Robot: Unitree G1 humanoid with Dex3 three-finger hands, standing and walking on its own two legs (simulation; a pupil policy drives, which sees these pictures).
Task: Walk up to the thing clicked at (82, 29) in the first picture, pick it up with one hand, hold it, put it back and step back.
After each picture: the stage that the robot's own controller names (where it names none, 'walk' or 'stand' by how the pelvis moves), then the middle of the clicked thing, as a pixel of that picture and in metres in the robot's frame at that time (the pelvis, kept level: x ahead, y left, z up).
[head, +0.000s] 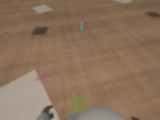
stand; (81, 26) +2.23 +0.27 -0.66
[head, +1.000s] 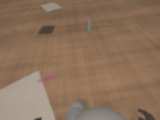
walk; (89, 26) +2.10 +0.23 -0.64
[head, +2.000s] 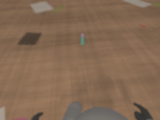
walk; (82, 39) +1.47 +0.24 -0.62
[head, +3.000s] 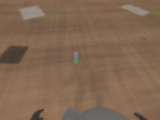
walk; (76, 57) +0.98 +0.21 -0.64
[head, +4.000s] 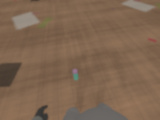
walk; (75, 74) +0.62 +0.20 -0.64
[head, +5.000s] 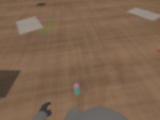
stand; (77, 89) +0.44 +0.16 -0.63
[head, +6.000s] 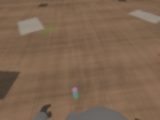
stand; (75, 93) +0.40 +0.18 -0.64
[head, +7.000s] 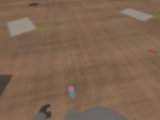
stand; (71, 92) +0.40 +0.22 -0.64
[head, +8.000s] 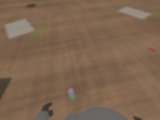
stand; (71, 93) +0.37 +0.22 -0.65
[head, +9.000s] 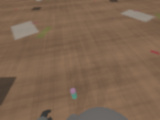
stand; (73, 93) +0.40 +0.21 -0.66
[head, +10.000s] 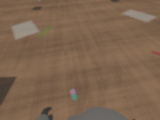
stand; (73, 94) +0.39 +0.21 -0.66
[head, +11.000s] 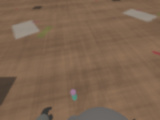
stand; (73, 95) +0.38 +0.21 -0.66
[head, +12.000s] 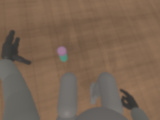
go down; (63, 55) +0.48 +0.20 -0.32
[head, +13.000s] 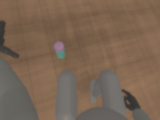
approach; (60, 51) +0.49 +0.20 -0.27
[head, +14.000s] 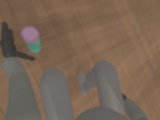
close in; (33, 42) +0.48 +0.25 -0.18
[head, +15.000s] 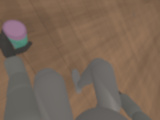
close; (19, 39) +0.48 +0.27 -0.17
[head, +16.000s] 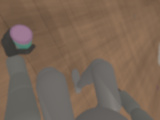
lift; (23, 41) +0.46 +0.26 -0.18
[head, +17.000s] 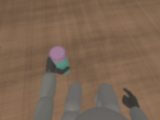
lift; (62, 63) +0.36 +0.19 +0.02
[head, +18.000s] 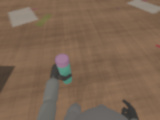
hold; (65, 71) +0.32 +0.18 +0.04
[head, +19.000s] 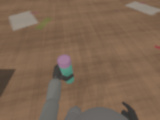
hold; (67, 71) +0.32 +0.17 +0.04
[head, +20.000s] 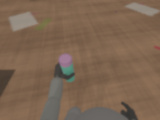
crouch; (68, 70) +0.33 +0.16 +0.04
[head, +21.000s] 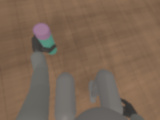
crouch; (47, 42) +0.49 +0.22 -0.05
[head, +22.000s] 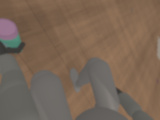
lower; (11, 40) +0.48 +0.27 -0.18
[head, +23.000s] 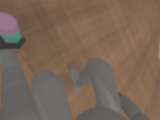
lower; (11, 35) +0.49 +0.28 -0.18
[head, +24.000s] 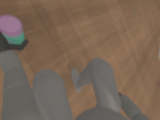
lower; (15, 37) +0.48 +0.27 -0.18
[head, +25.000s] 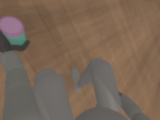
lower; (17, 38) +0.48 +0.27 -0.18
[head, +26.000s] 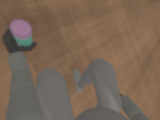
draw back; (24, 39) +0.48 +0.25 -0.18
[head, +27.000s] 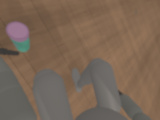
rise; (21, 40) +0.47 +0.26 -0.18
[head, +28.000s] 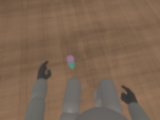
walk; (71, 62) +0.48 +0.18 -0.39
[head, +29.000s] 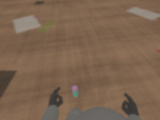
stand; (75, 91) +0.40 +0.17 -0.60
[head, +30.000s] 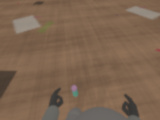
stand; (74, 91) +0.41 +0.18 -0.60
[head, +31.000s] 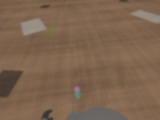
stand; (77, 92) +0.41 +0.16 -0.65
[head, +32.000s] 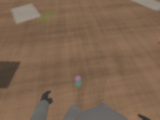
walk; (78, 81) +0.46 +0.12 -0.63
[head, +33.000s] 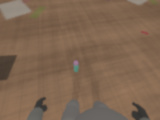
walk; (76, 66) +0.68 +0.17 -0.64
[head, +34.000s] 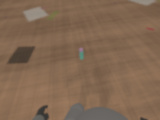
stand; (81, 54) +1.02 +0.21 -0.63
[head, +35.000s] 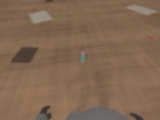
stand; (82, 57) +1.06 +0.16 -0.65
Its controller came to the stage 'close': yes
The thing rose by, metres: 0.69
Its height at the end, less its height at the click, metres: +0.00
